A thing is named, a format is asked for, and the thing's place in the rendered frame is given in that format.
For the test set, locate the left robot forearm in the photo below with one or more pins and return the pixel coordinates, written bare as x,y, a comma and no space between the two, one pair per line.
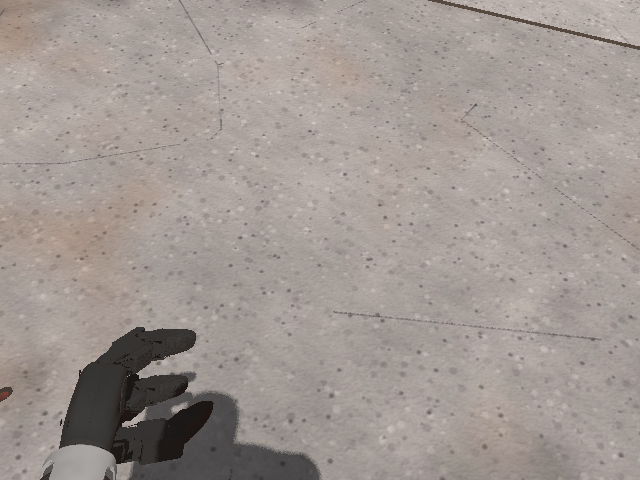
79,462

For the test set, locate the left robot hand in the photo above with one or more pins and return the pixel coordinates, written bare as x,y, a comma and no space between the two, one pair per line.
104,398

